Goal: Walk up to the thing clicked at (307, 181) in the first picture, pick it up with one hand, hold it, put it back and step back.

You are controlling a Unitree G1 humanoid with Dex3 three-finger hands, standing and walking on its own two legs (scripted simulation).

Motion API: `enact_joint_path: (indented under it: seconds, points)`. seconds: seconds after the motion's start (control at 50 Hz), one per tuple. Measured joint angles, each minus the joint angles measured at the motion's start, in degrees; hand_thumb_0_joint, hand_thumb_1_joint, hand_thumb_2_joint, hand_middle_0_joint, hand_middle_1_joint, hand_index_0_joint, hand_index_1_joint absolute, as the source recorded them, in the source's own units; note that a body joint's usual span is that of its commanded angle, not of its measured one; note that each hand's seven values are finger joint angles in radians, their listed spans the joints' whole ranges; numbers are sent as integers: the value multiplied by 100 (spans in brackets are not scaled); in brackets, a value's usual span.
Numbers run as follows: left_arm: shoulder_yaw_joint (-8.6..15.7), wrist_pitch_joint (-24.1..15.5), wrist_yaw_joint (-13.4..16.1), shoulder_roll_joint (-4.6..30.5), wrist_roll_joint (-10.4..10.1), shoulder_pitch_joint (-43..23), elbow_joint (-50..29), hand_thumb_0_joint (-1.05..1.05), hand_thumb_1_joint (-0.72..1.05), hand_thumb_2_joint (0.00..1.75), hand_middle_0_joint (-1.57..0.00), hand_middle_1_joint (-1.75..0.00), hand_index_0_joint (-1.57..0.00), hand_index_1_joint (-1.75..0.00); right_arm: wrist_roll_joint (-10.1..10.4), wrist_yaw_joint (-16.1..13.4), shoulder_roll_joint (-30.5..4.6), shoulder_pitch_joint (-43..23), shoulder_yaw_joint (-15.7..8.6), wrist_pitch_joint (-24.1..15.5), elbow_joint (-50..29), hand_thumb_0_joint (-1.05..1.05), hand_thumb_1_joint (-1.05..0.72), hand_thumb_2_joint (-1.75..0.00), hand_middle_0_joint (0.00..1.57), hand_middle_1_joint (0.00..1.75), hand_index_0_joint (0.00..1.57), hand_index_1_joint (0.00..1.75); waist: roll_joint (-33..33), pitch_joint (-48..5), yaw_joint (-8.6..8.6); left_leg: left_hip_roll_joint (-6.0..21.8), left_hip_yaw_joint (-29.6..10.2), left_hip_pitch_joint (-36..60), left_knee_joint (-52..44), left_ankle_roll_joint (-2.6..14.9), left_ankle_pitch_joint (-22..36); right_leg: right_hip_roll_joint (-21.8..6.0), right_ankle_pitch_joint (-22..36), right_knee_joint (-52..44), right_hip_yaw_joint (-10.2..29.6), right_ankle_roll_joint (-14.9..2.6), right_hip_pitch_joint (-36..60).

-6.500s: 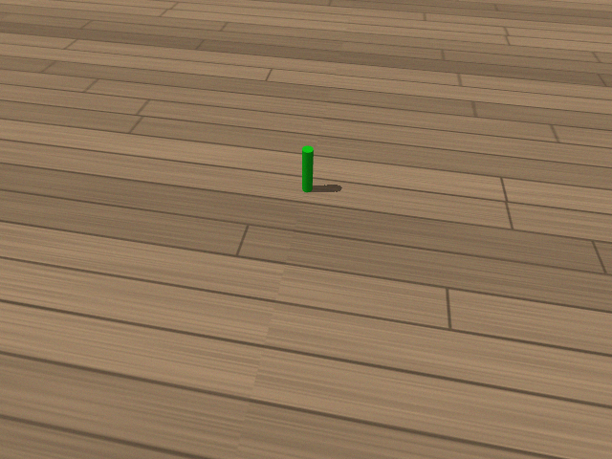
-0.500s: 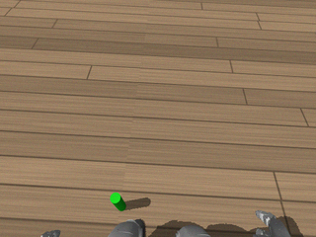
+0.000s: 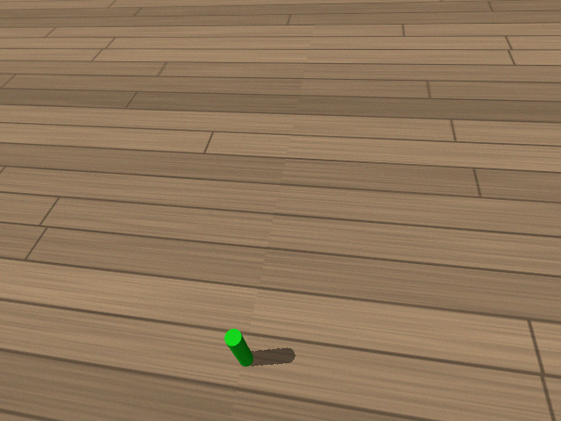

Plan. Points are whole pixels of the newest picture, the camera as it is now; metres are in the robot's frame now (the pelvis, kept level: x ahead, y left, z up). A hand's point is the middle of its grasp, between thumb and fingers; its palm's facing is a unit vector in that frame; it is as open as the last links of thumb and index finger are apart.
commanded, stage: walk up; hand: left
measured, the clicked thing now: (240, 349) +0.39 +0.22 -0.65
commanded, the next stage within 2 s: none
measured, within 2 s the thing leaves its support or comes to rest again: neither
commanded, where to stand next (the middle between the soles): +0.04 +0.04 m, yaw -5 degrees
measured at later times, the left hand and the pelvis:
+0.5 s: hand out of the picture +0.07 +0.28 -0.15, palm faces -0.02 -0.91 -0.42, open 7.4 cm; pelvis +0.03 +0.01 -0.01, yaw +0 degrees
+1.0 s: hand out of the picture +0.12 +0.30 -0.17, palm faces -0.07 -0.93 -0.37, open 7.4 cm; pelvis -0.01 +0.03 -0.02, yaw -3 degrees
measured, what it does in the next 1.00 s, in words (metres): steps on the spot: left foot, then right foot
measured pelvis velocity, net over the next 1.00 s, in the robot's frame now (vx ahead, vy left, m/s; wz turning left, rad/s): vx -0.01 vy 0.03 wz -0.05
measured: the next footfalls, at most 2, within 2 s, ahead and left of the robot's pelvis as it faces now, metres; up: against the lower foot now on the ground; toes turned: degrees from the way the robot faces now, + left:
left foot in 0.12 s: +0.04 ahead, +0.14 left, +0.00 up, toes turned +1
right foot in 0.40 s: +0.13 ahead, -0.12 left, +0.00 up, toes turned -1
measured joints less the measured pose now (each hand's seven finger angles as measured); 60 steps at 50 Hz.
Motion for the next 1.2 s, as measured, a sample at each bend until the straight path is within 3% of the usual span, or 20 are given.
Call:
enact_joint_path:
  seconds: [0.06,0.12,0.14,0.22,0.32,0.4,0.42,0.46,0.52,0.58,0.66,0.72,0.76,0.82,0.86,0.92,0.98,1.08,1.14,1.2]
  points:
    - [7,-38,-100,132,-32,211,-60,0,90,90,-21,-30,-21,-30,-62,82,65,97,23,-127,46,1,-91,-90,20,30,20,30,-178,-74,10,115,283,335,-972,181,-260,-50,-16,-36,-113,43,165]
    - [-28,64,-141,282,-72,385,55,0,90,90,-21,-30,-21,-30,-56,123,98,76,-13,-321,-67,1,-91,-90,20,30,20,30,-332,-143,-14,134,512,640,-1916,357,672,-76,-94,86,-148,148,242]
    - [-36,111,-129,325,-90,436,123,0,90,90,-21,-30,-21,-30,-69,112,123,50,-29,-379,-115,1,-91,-90,20,30,20,30,-432,-170,-11,91,566,706,-2015,343,1103,-114,-219,256,-73,164,204]
    - [-88,247,-95,323,-154,498,470,1,90,90,-21,-30,-20,-30,-116,54,186,25,14,-457,-315,0,-91,-90,20,30,20,30,-540,-453,-185,88,568,715,-1898,381,976,152,-1071,1549,450,223,-324]
    - [-173,54,-110,287,-230,409,608,1,90,90,-21,-30,-20,-30,-76,45,268,-102,152,-501,-419,0,-90,-90,20,30,20,30,-604,-442,-211,114,595,928,-2131,295,1034,158,-784,1477,775,281,-565]
    - [-259,-79,-44,196,-253,275,705,0,90,90,-21,-30,-20,-30,-62,68,227,-374,171,-379,-534,0,-90,-90,20,30,20,30,-452,-244,-186,182,697,832,-1745,219,756,34,-188,468,627,326,-330]
    - [-268,-113,-4,163,-248,220,739,0,90,90,-21,-30,-20,-30,-37,66,201,-455,159,-327,-560,0,-90,-90,20,30,20,30,-348,-165,-177,246,699,763,-1527,191,623,82,271,298,596,354,-268]
    - [-302,-155,75,50,-223,63,797,0,90,90,-21,-30,-20,-30,33,36,145,-605,109,-214,-554,0,-90,-90,20,30,20,30,-9,-12,-201,438,572,587,-1100,211,453,249,329,295,447,370,-228]
    - [-365,-201,140,45,-195,-107,699,0,90,90,-21,-30,-20,-30,58,2,181,-782,83,-48,-539,0,-91,-90,20,30,20,30,7,97,-102,214,419,144,-234,291,-178,163,248,366,532,341,-390]
    - [-385,-224,196,58,-177,-259,605,0,90,90,-21,-30,-21,-30,86,16,150,-920,57,-14,-518,0,-91,-90,20,30,20,30,24,218,-85,151,318,-144,220,335,-348,63,356,242,617,373,-479]
    - [-370,-181,215,161,-120,-428,503,0,90,90,-21,-30,-21,-30,112,12,109,-951,35,-67,-410,0,-91,-90,20,30,20,30,10,267,-79,276,309,-56,-439,269,-131,-19,377,321,706,451,-673]
    - [-334,-27,198,296,-195,-595,483,0,90,90,-21,-30,-21,-30,77,-36,164,-918,18,-200,-221,0,-91,-90,20,30,20,30,-183,317,-104,216,436,307,-1428,99,785,-139,184,762,828,547,-862]
    - [-285,99,203,357,-260,-678,524,0,90,90,-21,-30,-20,-30,18,-60,282,-879,61,-239,-104,0,-91,-90,20,30,20,30,-423,335,-63,134,596,376,-1367,41,734,-144,19,971,1046,428,-904]
    - [-270,198,155,367,-260,-744,667,0,90,90,-21,-30,-20,-30,14,-39,345,-741,124,-248,31,0,-91,-90,20,30,20,30,-398,180,-184,301,479,331,-1193,56,603,116,-700,1132,912,295,-688]
    - [-239,181,100,402,-263,-742,706,0,90,90,-21,-30,-20,-30,17,-44,360,-698,151,-252,78,0,-90,-90,21,30,20,30,-480,84,-159,362,523,297,-1115,15,551,157,-121,847,842,265,-464]
    - [-210,251,19,338,-245,-865,698,0,90,90,-21,-30,-20,-30,97,-123,276,-793,121,-271,52,0,-90,-90,21,30,20,30,-398,203,-230,493,438,210,-954,-23,531,267,-58,768,744,411,-417]
    - [-190,387,-32,358,-239,-1055,530,0,90,90,-21,-30,-20,-30,116,-222,219,-897,71,-295,-72,0,-90,-90,21,30,20,30,-490,386,-223,489,442,64,-922,-28,636,277,66,1024,747,289,-689]
    - [-59,567,-119,425,-165,-1140,337,0,90,90,-21,-30,-20,-30,-6,-325,124,-906,2,-348,-283,0,-90,-90,21,30,20,30,-495,521,-211,685,370,-175,-813,-27,746,468,-1228,2379,754,193,-1036]
    - [11,496,-181,446,-181,-1002,314,0,90,90,-21,-30,-20,-30,-74,-338,29,-811,-10,-379,-354,0,-90,-90,21,30,20,30,-490,387,-155,797,358,-359,-740,-68,765,316,-1252,1914,682,123,-680]
    - [36,166,-135,284,-155,-695,434,0,90,90,-21,-30,-20,-30,-129,-260,-165,-799,-54,-285,-322,0,-90,-90,21,30,20,30,-144,358,-152,879,-4,-607,88,239,197,480,-812,1313,452,210,-264]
